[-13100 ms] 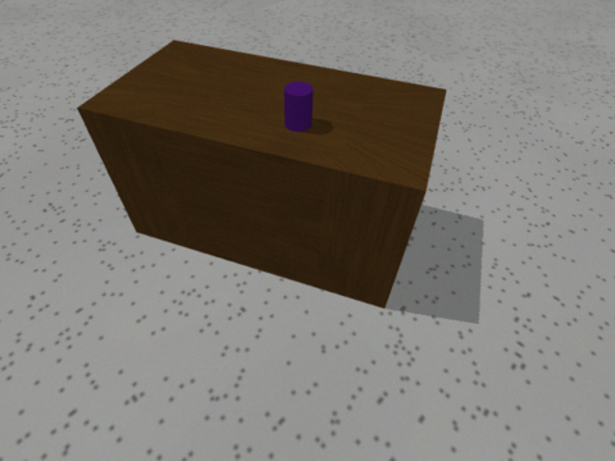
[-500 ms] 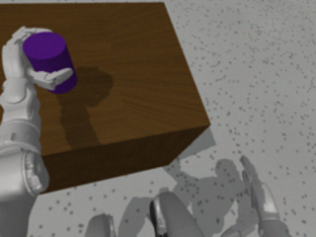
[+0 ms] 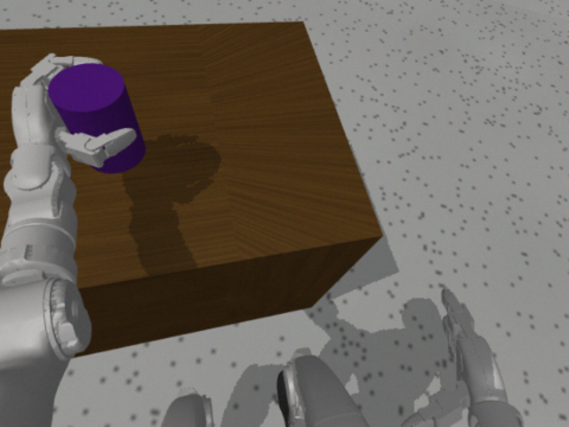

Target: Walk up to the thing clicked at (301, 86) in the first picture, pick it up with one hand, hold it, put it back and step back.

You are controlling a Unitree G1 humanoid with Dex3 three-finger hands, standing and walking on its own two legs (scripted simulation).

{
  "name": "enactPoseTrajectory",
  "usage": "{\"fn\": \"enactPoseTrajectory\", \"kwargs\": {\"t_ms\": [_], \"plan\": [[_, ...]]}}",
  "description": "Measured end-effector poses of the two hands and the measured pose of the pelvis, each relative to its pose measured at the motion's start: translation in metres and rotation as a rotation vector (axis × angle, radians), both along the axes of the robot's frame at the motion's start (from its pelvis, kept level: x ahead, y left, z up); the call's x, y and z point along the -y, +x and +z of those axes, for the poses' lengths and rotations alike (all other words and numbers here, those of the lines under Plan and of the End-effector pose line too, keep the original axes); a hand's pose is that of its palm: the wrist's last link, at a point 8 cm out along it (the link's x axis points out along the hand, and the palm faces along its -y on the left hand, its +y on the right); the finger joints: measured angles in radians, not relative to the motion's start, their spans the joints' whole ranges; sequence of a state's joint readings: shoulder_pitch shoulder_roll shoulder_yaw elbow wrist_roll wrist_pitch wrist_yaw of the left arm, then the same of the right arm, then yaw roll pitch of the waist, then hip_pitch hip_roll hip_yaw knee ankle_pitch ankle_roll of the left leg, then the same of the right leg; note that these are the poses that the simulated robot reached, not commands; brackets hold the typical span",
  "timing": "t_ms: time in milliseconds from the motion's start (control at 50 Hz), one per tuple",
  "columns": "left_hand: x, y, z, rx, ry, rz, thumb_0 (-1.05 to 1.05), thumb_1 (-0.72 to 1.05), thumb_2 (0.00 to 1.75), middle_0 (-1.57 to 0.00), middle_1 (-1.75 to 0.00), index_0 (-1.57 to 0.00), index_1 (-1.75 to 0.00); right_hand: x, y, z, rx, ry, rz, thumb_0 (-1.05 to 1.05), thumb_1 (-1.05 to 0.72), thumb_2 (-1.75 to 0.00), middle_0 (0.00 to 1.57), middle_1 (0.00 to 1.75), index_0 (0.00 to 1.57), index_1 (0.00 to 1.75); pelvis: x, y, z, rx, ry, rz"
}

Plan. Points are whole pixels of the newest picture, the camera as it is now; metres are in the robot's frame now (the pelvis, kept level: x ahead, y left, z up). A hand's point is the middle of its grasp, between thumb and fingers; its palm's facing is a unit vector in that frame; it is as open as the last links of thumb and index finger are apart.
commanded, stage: lift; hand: left
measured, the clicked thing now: (103, 122) +0.53 +0.16 +0.05
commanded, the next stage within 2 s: hold in 1.34 s
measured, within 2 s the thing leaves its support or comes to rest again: neither
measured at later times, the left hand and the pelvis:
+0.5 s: hand (61, 118) +0.47 +0.17 +0.13, palm faces +0.04 -1.00 +0.00, open 11.3 cm; pelvis +0.02 +0.01 +0.03, yaw +0 degrees
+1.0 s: hand (30, 143) +0.40 +0.17 +0.18, palm faces +0.07 -1.00 -0.01, open 11.3 cm; pelvis +0.02 +0.00 +0.06, yaw +1 degrees
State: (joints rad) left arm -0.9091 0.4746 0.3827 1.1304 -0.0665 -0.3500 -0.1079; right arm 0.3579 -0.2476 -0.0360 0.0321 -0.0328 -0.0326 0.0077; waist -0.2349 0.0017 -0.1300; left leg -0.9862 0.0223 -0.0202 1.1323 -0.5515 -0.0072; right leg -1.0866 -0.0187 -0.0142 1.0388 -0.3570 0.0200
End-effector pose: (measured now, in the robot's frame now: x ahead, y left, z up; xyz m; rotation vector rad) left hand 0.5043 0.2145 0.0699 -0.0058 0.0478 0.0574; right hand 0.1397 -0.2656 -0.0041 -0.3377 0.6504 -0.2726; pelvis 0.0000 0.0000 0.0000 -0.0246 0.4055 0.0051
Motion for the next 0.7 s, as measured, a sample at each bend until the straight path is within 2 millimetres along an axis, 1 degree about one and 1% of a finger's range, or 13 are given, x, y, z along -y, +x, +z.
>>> {"fn": "enactPoseTrajectory", "kwargs": {"t_ms": [120, 260, 360, 520, 700], "plan": [[0.0, -0.005, 0.008, 0.002, -0.003, -0.02, -0.01, -0.54, 1.07, -0.65, -1.0, -0.64, -0.99, 0.001, 0.001, 0.002, -0.008, 0.007, -0.011, -0.01, 0.51, -0.06, 0.06, 0.06, 0.06, 0.05, -0.001, 0.005, 0.005, 0.014, -0.001, 0.0], [-0.004, -0.019, 0.027, 0.016, 0.005, -0.015, -0.01, -0.53, 1.08, -0.65, -1.0, -0.64, -0.99, -0.003, 0.007, 0.003, 0.001, 0.043, -0.016, -0.01, 0.51, -0.05, 0.06, 0.06, 0.06, 0.05, -0.004, 0.01, 0.014, 0.049, -0.001, -0.001], [-0.006, -0.035, 0.043, 0.023, 0.013, -0.02, -0.01, -0.53, 1.08, -0.64, -1.01, -0.64, -0.99, -0.005, 0.01, 0.005, 0.008, 0.073, -0.02, -0.01, 0.51, -0.05, 0.06, 0.06, 0.06, 0.05, -0.005, 0.013, 0.022, 0.089, 0.002, -0.001], [-0.008, -0.065, 0.068, 0.045, 0.004, -0.016, -0.01, -0.53, 1.08, -0.64, -1.01, -0.63, -1.0, -0.004, 0.016, 0.011, 0.015, 0.094, -0.031, -0.01, 0.52, -0.05, 0.06, 0.06, 0.06, 0.05, -0.005, 0.019, 0.035, 0.153, 0.008, -0.001], [-0.007, -0.093, 0.088, 0.049, 0.006, -0.003, -0.01, -0.53, 1.08, -0.63, -1.01, -0.63, -1.0, -0.001, 0.02, 0.01, 0.01, 0.117, -0.052, -0.01, 0.52, -0.05, 0.06, 0.06, 0.06, 0.05, -0.003, 0.021, 0.046, 0.217, 0.014, 0.001]]}}
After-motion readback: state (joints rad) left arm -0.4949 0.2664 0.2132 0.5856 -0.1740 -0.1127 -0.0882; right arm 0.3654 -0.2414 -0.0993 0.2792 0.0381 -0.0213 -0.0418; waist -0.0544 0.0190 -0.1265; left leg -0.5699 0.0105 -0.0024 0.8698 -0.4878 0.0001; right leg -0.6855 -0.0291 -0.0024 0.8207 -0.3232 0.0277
